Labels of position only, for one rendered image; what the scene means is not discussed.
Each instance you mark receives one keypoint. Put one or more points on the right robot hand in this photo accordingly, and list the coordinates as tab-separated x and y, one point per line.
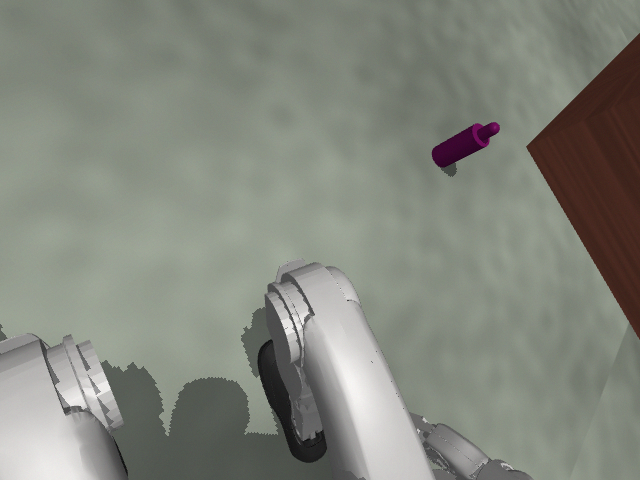
447	448

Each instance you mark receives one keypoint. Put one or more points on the left robot foot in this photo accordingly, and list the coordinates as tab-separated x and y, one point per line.
121	458

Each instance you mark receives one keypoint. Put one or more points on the right robot arm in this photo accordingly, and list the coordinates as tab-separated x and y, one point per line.
500	470

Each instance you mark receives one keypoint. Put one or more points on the right robot foot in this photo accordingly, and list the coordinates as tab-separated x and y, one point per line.
278	397

